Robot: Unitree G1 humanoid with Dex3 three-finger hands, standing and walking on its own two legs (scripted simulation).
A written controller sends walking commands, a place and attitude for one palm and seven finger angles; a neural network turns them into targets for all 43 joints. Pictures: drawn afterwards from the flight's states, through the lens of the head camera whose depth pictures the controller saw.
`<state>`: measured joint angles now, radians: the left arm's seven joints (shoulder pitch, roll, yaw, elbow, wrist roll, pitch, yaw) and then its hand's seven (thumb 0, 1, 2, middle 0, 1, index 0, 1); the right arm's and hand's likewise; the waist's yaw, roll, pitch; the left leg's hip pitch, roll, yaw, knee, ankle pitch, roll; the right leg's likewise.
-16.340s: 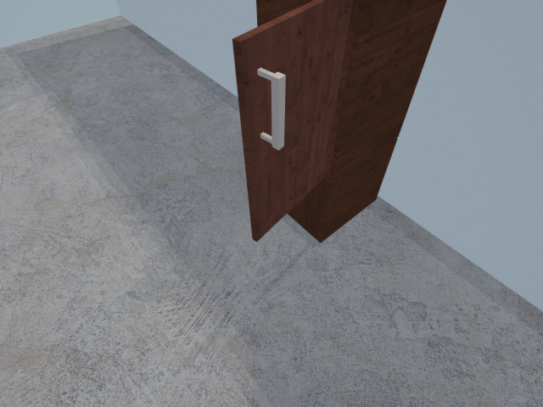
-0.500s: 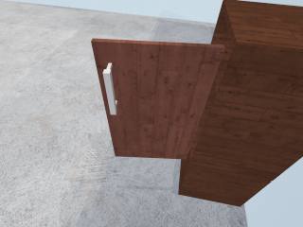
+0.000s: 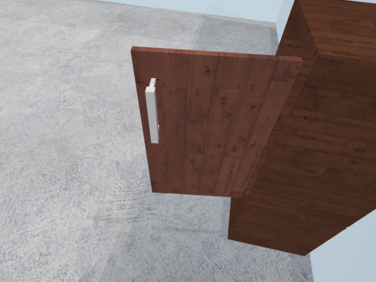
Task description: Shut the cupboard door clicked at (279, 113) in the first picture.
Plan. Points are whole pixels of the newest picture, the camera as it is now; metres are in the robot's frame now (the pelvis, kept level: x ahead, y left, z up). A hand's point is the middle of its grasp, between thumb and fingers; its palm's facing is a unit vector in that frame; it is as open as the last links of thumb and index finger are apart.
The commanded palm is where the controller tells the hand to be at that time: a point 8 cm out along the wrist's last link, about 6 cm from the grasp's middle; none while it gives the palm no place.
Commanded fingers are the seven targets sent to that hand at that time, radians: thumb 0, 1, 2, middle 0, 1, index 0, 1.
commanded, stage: come to a stop and stand still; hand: left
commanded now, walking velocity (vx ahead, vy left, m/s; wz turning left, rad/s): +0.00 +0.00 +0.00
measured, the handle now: (154, 112) +0.47 +0.12 +0.10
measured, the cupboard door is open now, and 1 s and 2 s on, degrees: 99 99 99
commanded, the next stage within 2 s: look again from close up in 0.58 s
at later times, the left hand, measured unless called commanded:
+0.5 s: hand out of the picture +0.05 +0.18 -0.18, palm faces +0.00 -0.99 -0.17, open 7.4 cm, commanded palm none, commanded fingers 0.00 0.90 0.90 -0.20 -0.30 -0.20 -0.30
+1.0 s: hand out of the picture +0.03 +0.19 -0.18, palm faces +0.01 -0.99 -0.16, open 7.4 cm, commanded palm none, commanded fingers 0.00 0.90 0.90 -0.20 -0.30 -0.20 -0.30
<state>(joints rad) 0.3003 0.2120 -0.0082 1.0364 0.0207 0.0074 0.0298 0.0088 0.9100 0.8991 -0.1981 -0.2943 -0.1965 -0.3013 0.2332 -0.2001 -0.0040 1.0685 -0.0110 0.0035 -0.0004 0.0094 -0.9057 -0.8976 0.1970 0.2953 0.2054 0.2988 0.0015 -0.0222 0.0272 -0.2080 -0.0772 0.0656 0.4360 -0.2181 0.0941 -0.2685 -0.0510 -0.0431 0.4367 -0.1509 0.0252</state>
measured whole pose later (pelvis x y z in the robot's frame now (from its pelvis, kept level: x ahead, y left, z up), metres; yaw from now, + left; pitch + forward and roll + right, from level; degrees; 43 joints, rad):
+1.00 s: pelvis +0.04 +0.03 +0.00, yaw -1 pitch -2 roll -1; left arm 0.29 0.15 -0.01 1.12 0.01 0.01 0.05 0.01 0.91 0.90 -0.20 -0.29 -0.20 -0.30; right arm 0.27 -0.12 0.00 1.17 0.00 -0.01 -0.03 0.01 -0.91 -0.90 0.20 0.30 0.20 0.30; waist 0.00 -0.04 0.06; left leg -0.09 -0.11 0.08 0.36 -0.25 0.12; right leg -0.18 -0.08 -0.02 0.40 -0.20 0.06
